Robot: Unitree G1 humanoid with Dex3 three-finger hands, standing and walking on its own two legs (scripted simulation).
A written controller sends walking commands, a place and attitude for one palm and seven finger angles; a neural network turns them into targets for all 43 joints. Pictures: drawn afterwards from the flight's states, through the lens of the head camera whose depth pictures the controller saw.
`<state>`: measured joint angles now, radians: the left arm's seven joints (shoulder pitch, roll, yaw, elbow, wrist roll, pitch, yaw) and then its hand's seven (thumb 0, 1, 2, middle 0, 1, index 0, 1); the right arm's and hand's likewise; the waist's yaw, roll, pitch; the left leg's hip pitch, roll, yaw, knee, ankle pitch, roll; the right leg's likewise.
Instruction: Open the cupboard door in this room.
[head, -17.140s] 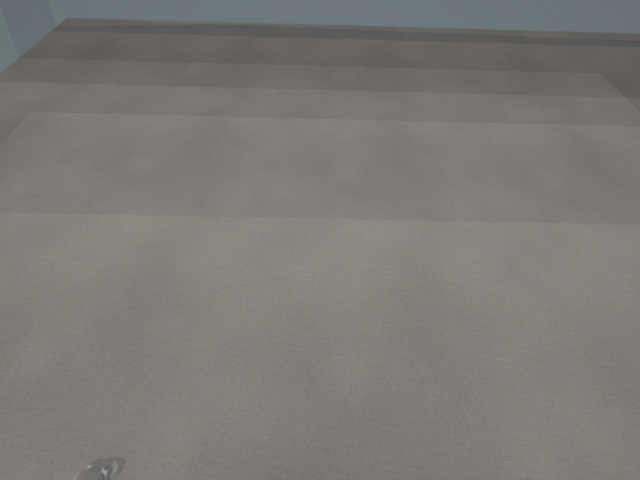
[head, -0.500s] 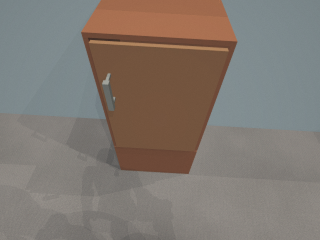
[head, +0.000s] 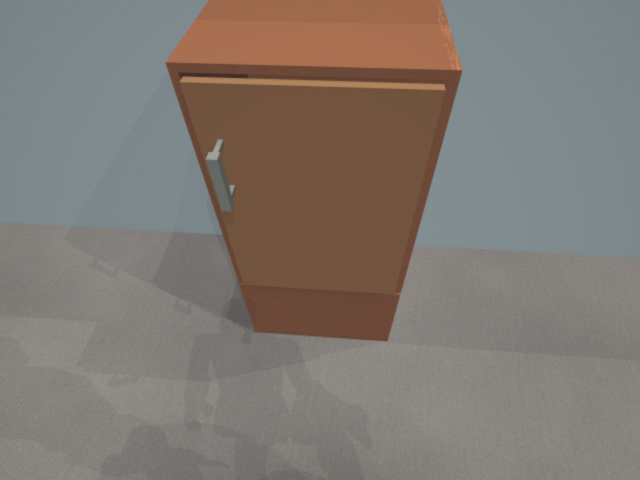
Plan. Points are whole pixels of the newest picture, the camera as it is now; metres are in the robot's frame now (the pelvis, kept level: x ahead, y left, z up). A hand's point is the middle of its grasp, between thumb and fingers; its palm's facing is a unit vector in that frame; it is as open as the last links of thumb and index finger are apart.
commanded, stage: come to a stop and stand still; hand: left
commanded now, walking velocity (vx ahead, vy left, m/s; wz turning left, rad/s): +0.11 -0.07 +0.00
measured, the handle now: (223, 176) +0.60 +0.24 -0.01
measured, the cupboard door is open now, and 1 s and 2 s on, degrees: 0 0 0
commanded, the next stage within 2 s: look again from close up in 0.26 s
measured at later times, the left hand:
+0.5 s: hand out of the picture -0.01 +0.17 -0.18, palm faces +0.00 -0.98 -0.20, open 7.4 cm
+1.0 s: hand out of the picture -0.02 +0.21 -0.18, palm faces +0.03 -0.98 -0.19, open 7.4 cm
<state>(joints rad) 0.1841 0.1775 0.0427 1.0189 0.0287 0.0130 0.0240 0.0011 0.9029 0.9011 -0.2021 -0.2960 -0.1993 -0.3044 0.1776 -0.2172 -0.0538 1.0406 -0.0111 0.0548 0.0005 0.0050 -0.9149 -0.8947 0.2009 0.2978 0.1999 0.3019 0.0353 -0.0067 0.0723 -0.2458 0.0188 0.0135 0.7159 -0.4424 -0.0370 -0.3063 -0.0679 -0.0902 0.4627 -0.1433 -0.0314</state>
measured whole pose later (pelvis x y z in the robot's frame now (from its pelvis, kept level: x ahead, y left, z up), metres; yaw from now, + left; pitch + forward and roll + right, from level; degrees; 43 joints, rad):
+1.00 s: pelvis -0.03 +0.03 +0.00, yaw -1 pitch -3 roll -1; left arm 0.32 0.17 0.01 1.06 0.01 0.00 0.04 0.00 0.91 0.90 -0.20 -0.30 -0.20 -0.30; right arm 0.28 -0.16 -0.01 1.06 -0.02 0.00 -0.02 0.01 -0.92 -0.89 0.20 0.30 0.20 0.30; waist 0.00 -0.01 -0.01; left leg -0.15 0.03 0.03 0.50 -0.29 0.00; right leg -0.18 -0.02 -0.06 0.46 -0.22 0.01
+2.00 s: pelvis +0.07 +0.07 -0.03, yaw +1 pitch -3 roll -1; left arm 0.11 0.14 0.05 0.95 0.02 0.04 0.04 0.00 0.91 0.90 -0.20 -0.30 -0.20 -0.30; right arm 0.28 -0.16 -0.07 1.02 -0.02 0.01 -0.02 0.00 -0.91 -0.89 0.20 0.30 0.20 0.30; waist -0.05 -0.01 0.10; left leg -0.32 0.03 0.08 0.74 -0.40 0.00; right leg -0.42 -0.10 -0.12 0.66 -0.19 0.02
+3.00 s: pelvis +0.04 +0.07 -0.01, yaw +0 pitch -1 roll -2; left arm 0.36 0.09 -0.01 1.10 0.02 -0.02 0.05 0.00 0.91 0.90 -0.20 -0.30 -0.20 -0.30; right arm 0.37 -0.10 -0.01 1.10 -0.02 0.01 0.00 0.00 -0.91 -0.89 0.20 0.30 0.20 0.30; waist -0.04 0.03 0.02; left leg -0.32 0.04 0.10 0.56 -0.23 0.03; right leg -0.22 0.00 -0.08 0.51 -0.27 -0.01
